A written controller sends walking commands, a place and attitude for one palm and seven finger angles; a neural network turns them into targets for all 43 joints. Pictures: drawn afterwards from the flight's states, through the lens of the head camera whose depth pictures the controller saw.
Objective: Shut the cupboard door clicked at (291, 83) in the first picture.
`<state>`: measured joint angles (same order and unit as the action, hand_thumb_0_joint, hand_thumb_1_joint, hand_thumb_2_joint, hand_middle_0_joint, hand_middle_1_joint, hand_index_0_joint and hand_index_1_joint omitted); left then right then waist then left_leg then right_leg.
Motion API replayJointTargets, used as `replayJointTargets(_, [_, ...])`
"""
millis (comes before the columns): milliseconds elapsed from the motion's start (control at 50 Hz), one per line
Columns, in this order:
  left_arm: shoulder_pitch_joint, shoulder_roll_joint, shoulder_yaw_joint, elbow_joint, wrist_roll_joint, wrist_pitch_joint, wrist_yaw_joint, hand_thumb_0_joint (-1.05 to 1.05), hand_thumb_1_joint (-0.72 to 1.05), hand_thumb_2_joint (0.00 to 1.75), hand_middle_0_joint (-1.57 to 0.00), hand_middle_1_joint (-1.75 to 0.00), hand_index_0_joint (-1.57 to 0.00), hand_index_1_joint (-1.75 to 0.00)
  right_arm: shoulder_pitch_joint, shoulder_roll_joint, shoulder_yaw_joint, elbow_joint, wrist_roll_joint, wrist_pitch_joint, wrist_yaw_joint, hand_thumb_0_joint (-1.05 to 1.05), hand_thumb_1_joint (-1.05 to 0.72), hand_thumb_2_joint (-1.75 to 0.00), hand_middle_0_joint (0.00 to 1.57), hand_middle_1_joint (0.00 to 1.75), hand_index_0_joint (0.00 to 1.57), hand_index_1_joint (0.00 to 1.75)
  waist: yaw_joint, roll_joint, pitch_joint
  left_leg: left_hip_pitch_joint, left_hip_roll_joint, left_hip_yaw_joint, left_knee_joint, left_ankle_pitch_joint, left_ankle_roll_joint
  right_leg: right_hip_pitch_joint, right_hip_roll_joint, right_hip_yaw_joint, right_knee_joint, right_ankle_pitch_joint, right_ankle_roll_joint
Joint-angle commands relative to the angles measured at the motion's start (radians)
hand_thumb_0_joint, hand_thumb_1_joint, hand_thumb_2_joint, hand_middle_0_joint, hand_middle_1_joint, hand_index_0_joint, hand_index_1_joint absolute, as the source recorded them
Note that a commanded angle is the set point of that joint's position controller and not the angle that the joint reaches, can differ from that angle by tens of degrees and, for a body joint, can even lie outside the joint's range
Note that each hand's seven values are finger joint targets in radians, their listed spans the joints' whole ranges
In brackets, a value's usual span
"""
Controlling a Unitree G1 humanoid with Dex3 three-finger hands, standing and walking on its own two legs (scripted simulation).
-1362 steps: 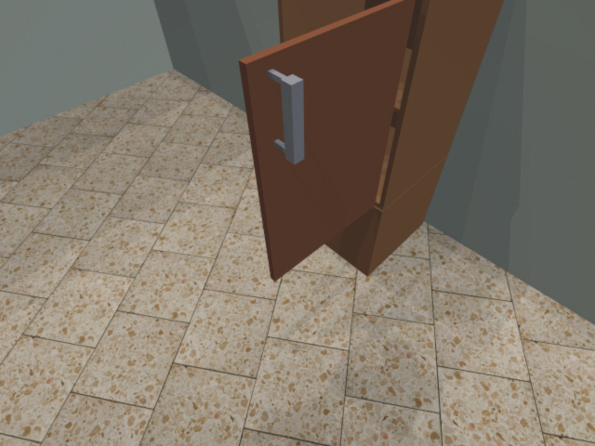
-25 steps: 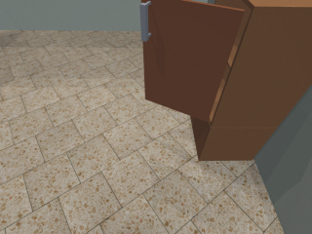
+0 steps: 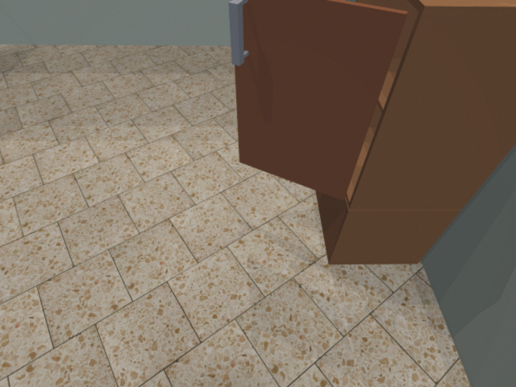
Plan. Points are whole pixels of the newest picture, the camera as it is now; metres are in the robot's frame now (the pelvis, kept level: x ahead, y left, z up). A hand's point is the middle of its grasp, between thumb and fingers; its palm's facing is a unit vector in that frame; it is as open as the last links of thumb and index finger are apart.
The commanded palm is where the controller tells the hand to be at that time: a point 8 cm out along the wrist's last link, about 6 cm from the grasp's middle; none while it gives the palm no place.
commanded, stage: walk to a spot facing it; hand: left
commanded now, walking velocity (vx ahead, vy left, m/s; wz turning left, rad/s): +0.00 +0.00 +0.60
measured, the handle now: (241, 31) +0.89 +0.08 +0.15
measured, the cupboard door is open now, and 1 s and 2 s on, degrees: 62 62 62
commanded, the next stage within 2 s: none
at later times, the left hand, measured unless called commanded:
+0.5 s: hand out of the picture +0.04 +0.24 -0.17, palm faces +0.27 -0.93 -0.25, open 7.4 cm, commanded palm none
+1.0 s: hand out of the picture -0.05 +0.17 -0.19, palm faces +0.59 -0.76 -0.26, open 7.4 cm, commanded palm none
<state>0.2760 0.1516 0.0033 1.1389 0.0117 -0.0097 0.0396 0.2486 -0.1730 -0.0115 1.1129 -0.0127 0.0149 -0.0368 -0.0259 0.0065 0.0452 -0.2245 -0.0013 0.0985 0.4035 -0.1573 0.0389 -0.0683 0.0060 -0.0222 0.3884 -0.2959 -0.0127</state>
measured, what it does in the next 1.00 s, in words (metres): steps on the spot, turning left: right foot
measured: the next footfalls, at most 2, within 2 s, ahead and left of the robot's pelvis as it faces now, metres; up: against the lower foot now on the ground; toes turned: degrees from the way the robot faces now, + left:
right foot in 0.70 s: +0.09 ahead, -0.14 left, +0.00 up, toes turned +26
left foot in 1.02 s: +0.00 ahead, +0.11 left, +0.00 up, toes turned +43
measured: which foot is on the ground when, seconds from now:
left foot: down 0.00-0.68, up 0.70-1.00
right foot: down 0.00-0.26, up 0.28-0.68, down 0.70-1.00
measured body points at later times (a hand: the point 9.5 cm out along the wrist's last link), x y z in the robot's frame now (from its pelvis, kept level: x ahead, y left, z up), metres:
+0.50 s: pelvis +0.00 +0.01 +0.00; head +0.05 +0.04 +0.44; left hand +0.03 +0.29 -0.15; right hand +0.12 -0.22 -0.15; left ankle +0.03 +0.10 -0.74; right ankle +0.02 -0.15 -0.68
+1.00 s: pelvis +0.04 -0.02 -0.02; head +0.09 +0.03 +0.42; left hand -0.08 +0.21 -0.17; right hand +0.27 -0.17 -0.16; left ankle -0.03 +0.08 -0.73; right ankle +0.06 -0.15 -0.74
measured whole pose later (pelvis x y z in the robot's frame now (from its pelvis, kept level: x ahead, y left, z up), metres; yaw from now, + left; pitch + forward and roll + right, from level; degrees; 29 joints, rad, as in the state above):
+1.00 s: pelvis +0.04 -0.02 -0.02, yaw +38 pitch +1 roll +2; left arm 0.25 0.21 0.05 0.88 0.03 0.01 0.03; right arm 0.12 -0.24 -0.07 0.88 -0.02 0.08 0.03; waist -0.01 -0.03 0.16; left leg -0.36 0.00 0.07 0.70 -0.37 -0.03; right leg -0.20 -0.14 -0.17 0.64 -0.44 0.04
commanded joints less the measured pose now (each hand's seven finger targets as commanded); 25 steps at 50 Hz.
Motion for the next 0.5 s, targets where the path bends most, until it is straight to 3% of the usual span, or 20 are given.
replayJointTargets(0, [0.087, 0.118, 0.041, -0.038, 0.001, 0.011, 0.009, 0.0, 0.9, 0.9, -0.2, -0.3, -0.2, -0.3, 0.04, -0.096, -0.025, -0.051, -0.002, 0.003, 0.003, 0.0, -0.9, -0.9, 0.2, 0.3, 0.2, 0.3, 0.021, -0.017, 0.026, -0.009, 0.094, -0.155, 0.017, 0.099, 0.004, -0.098, -0.135, 0.046, -0.02, 0.147, -0.031])
replayJointTargets(40, [0.077, 0.138, 0.055, -0.062, 0.004, 0.015, 0.011, 0.0, 0.9, 0.9, -0.2, -0.3, -0.2, -0.3, 0.03, -0.1, -0.034, -0.075, -0.001, 0.01, 0.007, 0.0, -0.9, -0.9, 0.2, 0.3, 0.2, 0.3, 0.025, -0.052, 0.018, -0.065, 0.069, -0.145, 0.089, 0.109, -0.002, -0.077, -0.173, 0.049, -0.005, 0.19, -0.055])
replayJointTargets(80, [0.058, 0.159, 0.069, -0.091, 0.006, 0.02, 0.013, 0.0, 0.9, 0.9, -0.2, -0.3, -0.2, -0.3, 0.014, -0.084, -0.042, -0.1, -0.005, 0.02, 0.012, 0.0, -0.9, -0.9, 0.2, 0.3, 0.2, 0.3, 0.028, -0.121, 0.042, -0.134, 0.029, -0.097, 0.225, 0.042, -0.021, -0.077, -0.256, 0.084, -0.022, 0.234, -0.105])
replayJointTargets(120, [0.028, 0.169, 0.077, -0.122, 0.01, 0.019, 0.015, 0.0, 0.9, 0.9, -0.2, -0.3, -0.2, -0.3, -0.014, -0.082, -0.053, -0.133, -0.01, 0.031, 0.018, 0.0, -0.9, -0.9, 0.2, 0.3, 0.2, 0.3, 0.031, -0.169, 0.055, -0.208, 0.021, -0.071, 0.42, -0.222, -0.038, -0.065, -0.34, 0.097, -0.019, 0.413, -0.17])
replayJointTargets(160, [-0.005, 0.188, 0.088, -0.149, 0.019, 0.02, 0.017, 0.0, 0.9, 0.9, -0.2, -0.3, -0.2, -0.3, -0.032, -0.081, -0.058, -0.166, -0.004, 0.031, 0.024, 0.0, -0.9, -0.9, 0.2, 0.3, 0.2, 0.3, 0.022, -0.142, 0.076, -0.244, 0.05, -0.065, 0.444, -0.313, -0.043, -0.04, -0.377, 0.053, 0.039, 0.57, -0.181])
replayJointTargets(180, [-0.018, 0.2, 0.093, -0.161, 0.02, 0.019, 0.016, 0.0, 0.9, 0.9, -0.2, -0.3, -0.2, -0.3, -0.024, -0.08, -0.058, -0.174, -0.004, 0.03, 0.028, 0.0, -0.9, -0.9, 0.2, 0.3, 0.2, 0.3, 0.012, -0.128, 0.074, -0.215, 0.056, -0.054, 0.355, -0.284, -0.043, -0.038, -0.362, 0.012, 0.096, 0.613, -0.155])
replayJointTargets(200, [-0.028, 0.21, 0.096, -0.174, 0.015, 0.019, 0.014, 0.0, 0.9, 0.9, -0.2, -0.3, -0.2, -0.3, 0.016, -0.085, -0.058, -0.17, -0.007, 0.028, 0.03, 0.0, -0.9, -0.9, 0.2, 0.3, 0.2, 0.3, -0.01, -0.106, 0.045, -0.137, 0.046, -0.039, 0.243, -0.161, -0.037, -0.049, -0.326, -0.045, 0.189, 0.629, -0.108])
replayJointTargets(220, [-0.02, 0.207, 0.098, -0.189, 0.007, 0.023, 0.01, 0.0, 0.9, 0.9, -0.2, -0.3, -0.2, -0.3, 0.078, -0.119, -0.063, -0.165, -0.013, 0.022, 0.031, 0.0, -0.9, -0.9, 0.2, 0.3, 0.2, 0.3, -0.033, 0.007, -0.008, 0.006, 0.084, -0.124, 0.127, 0.168, 0.006, -0.153, -0.25, -0.111, 0.346, 0.503, -0.03])
replayJointTargets(240, [0.009, 0.158, 0.089, -0.211, -0.002, 0.026, 0.006, 0.0, 0.9, 0.9, -0.2, -0.3, -0.2, -0.3, 0.125, -0.205, -0.08, -0.168, -0.021, 0.015, 0.025, 0.0, -0.9, -0.9, 0.2, 0.3, 0.2, 0.3, -0.036, 0.264, -0.058, 0.134, 0.271, -0.423, 0.05, 0.522, 0.118, -0.329, -0.11, -0.155, 0.555, 0.079, 0.052])
replayJointTargets(260, [-0.054, 0.149, 0.08, -0.244, 0.002, 0.034, 0.01, 0.0, 0.9, 0.9, -0.2, -0.3, -0.2, -0.3, 0.163, -0.232, -0.086, -0.157, -0.021, 0.021, 0.018, 0.0, -0.9, -0.9, 0.2, 0.3, 0.2, 0.3, -0.065, 0.286, -0.088, 0.094, 0.345, -0.594, -0.089, 0.4, 0.18, -0.359, -0.04, -0.051, 0.718, -0.365, 0.042])
replayJointTargets(280, [-0.105, 0.153, 0.088, -0.255, 0.006, 0.047, 0.008, 0.0, 0.9, 0.9, -0.2, -0.3, -0.2, -0.3, 0.136, -0.251, -0.092, -0.159, -0.021, 0.022, 0.014, 0.0, -0.9, -0.9, 0.2, 0.3, 0.2, 0.3, -0.057, 0.189, -0.066, 0.041, 0.355, -0.606, -0.128, 0.114, 0.171, -0.416, -0.07, 0.034, 0.785, -0.326, 0.032])
replayJointTargets(300, [-0.128, 0.152, 0.09, -0.261, 0.009, 0.045, 0.0, 0.0, 0.9, 0.9, -0.2, -0.3, -0.2, -0.3, 0.086, -0.24, -0.091, -0.182, -0.022, 0.019, 0.012, 0.0, -0.9, -0.9, 0.2, 0.3, 0.2, 0.3, -0.038, 0.129, -0.034, -0.017, 0.32, -0.584, -0.149, -0.087, 0.156, -0.441, -0.083, 0.057, 0.796, -0.236, 0.036])
replayJointTargets(320, [-0.136, 0.147, 0.092, -0.26, 0.014, 0.041, -0.007, 0.0, 0.9, 0.9, -0.2, -0.3, -0.2, -0.3, 0.049, -0.221, -0.086, -0.195, -0.024, 0.014, 0.009, 0.0, -0.9, -0.9, 0.2, 0.3, 0.2, 0.3, -0.023, 0.087, -0.013, -0.048, 0.28, -0.543, -0.156, -0.138, 0.14, -0.456, -0.087, 0.063, 0.786, -0.158, 0.042])
replayJointTargets(380, [-0.107, 0.146, 0.09, -0.261, 0.014, 0.037, -0.018, 0.0, 0.9, 0.9, -0.2, -0.3, -0.2, -0.3, 0.002, -0.219, -0.085, -0.217, -0.02, 0.005, 0.008, 0.0, -0.9, -0.9, 0.2, 0.3, 0.2, 0.3, 0.001, 0.066, -0.06, -0.004, 0.225, -0.461, -0.14, -0.059, 0.129, -0.445, -0.075, 0.05, 0.689, -0.096, 0.061])
replayJointTargets(440, [-0.118, 0.149, 0.088, -0.282, 0.017, 0.038, -0.02, 0.0, 0.9, 0.9, -0.2, -0.3, -0.2, -0.3, 0.008, -0.237, -0.094, -0.225, -0.02, 0.01, 0.012, 0.0, -0.9, -0.9, 0.2, 0.3, 0.2, 0.3, -0.006, 0.072, -0.083, 0.025, 0.199, -0.467, -0.125, -0.029, 0.132, -0.432, -0.045, 0.037, 0.599, -0.103, 0.07])
replayJointTargets(480, [-0.132, 0.149, 0.085, -0.299, 0.016, 0.04, -0.018, 0.0, 0.9, 0.9, -0.2, -0.3, -0.2, -0.3, -0.002, -0.244, -0.102, -0.233, -0.022, 0.017, 0.017, 0.0, -0.9, -0.9, 0.2, 0.3, 0.2, 0.3, -0.011, 0.12, -0.081, 0.005, 0.191, -0.474, -0.119, -0.045, 0.133, -0.41, -0.037, 0.031, 0.548, -0.119, 0.073])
